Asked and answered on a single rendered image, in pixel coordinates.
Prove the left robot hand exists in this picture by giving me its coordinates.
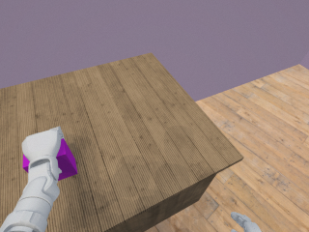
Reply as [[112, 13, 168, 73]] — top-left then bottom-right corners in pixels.
[[21, 126, 65, 174]]

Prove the sponge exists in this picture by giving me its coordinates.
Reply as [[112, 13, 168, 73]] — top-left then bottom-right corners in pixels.
[[22, 138, 78, 181]]

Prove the table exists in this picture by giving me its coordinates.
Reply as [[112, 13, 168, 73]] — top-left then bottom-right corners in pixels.
[[0, 52, 244, 232]]

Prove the right robot hand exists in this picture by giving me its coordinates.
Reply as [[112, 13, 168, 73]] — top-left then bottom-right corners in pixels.
[[231, 212, 262, 232]]

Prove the robot left forearm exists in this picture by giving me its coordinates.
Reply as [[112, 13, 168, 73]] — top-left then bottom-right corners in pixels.
[[0, 156, 60, 232]]

